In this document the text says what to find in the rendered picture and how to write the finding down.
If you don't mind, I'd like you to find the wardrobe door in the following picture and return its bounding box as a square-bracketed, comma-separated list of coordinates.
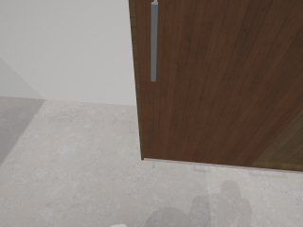
[256, 110, 303, 165]
[135, 0, 303, 166]

